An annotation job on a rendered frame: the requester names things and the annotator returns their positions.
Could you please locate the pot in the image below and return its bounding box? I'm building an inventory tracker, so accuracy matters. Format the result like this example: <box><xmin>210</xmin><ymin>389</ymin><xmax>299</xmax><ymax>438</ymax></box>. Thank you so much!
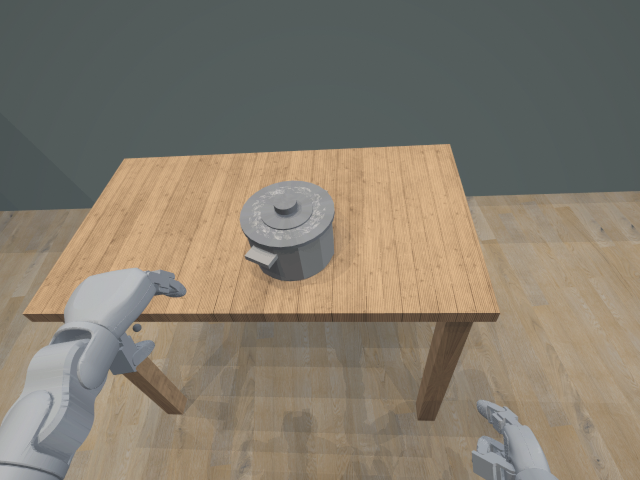
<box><xmin>245</xmin><ymin>190</ymin><xmax>334</xmax><ymax>281</ymax></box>

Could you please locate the robot right hand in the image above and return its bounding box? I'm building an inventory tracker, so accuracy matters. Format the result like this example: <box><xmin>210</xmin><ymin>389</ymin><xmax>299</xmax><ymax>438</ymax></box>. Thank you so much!
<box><xmin>472</xmin><ymin>400</ymin><xmax>551</xmax><ymax>480</ymax></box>

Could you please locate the robot left hand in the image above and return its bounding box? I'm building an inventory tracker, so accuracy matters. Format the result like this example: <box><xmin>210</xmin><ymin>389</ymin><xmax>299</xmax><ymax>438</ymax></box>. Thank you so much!
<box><xmin>64</xmin><ymin>268</ymin><xmax>186</xmax><ymax>375</ymax></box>

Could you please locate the robot left forearm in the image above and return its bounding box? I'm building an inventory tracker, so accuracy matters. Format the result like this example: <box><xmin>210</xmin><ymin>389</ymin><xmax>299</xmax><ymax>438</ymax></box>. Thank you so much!
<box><xmin>0</xmin><ymin>321</ymin><xmax>119</xmax><ymax>480</ymax></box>

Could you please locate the table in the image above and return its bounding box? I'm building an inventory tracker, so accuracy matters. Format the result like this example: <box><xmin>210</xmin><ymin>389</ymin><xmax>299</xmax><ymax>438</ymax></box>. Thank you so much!
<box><xmin>23</xmin><ymin>144</ymin><xmax>500</xmax><ymax>421</ymax></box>

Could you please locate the lid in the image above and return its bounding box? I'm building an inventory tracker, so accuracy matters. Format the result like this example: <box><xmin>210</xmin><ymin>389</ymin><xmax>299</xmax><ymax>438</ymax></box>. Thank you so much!
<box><xmin>240</xmin><ymin>181</ymin><xmax>335</xmax><ymax>250</ymax></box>

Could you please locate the knob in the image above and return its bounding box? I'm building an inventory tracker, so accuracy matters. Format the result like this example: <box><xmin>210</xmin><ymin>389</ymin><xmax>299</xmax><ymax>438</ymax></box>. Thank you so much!
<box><xmin>273</xmin><ymin>194</ymin><xmax>298</xmax><ymax>215</ymax></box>

